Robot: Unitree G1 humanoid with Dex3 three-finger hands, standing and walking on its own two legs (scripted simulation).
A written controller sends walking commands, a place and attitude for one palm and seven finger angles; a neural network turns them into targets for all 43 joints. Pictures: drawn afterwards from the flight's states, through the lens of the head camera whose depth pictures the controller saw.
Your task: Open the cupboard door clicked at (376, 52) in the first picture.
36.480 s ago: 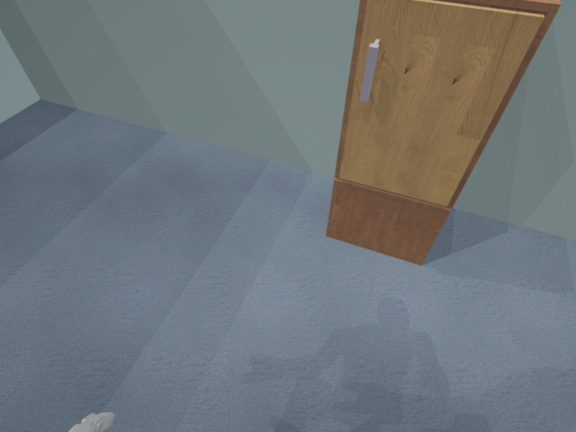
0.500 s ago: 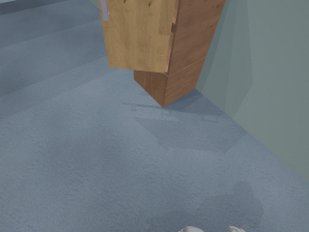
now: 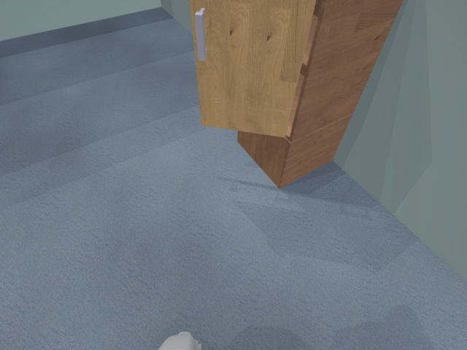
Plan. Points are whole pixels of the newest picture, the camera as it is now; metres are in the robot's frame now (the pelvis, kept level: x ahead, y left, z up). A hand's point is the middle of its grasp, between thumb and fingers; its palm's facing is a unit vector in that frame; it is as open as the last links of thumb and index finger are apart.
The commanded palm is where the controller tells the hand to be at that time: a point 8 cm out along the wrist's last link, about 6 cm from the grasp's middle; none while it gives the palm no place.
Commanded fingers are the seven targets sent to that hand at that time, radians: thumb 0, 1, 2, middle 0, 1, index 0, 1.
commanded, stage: take the last steps up to it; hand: left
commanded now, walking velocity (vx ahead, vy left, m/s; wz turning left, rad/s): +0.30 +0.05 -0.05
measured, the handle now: (202, 34) +1.01 +0.18 +0.03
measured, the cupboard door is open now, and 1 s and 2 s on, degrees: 47 47 47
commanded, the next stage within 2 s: come to a stop and stand still in 0.94 s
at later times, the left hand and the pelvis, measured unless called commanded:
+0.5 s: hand (157, 257) +0.32 +0.20 -0.15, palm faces -0.09 -0.97 -0.22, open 7.4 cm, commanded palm none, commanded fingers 0.00 0.90 0.90 -0.20 -0.30 -0.20 -0.30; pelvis +0.17 +0.03 -0.01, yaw -4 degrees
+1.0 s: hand (145, 267) +0.31 +0.23 -0.19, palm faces +0.02 -0.99 -0.16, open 7.4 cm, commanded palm none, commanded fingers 0.00 0.90 0.90 -0.20 -0.30 -0.20 -0.30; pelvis +0.36 +0.06 -0.02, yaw -3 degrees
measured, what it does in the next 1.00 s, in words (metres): walks ahead: left foot, then right foot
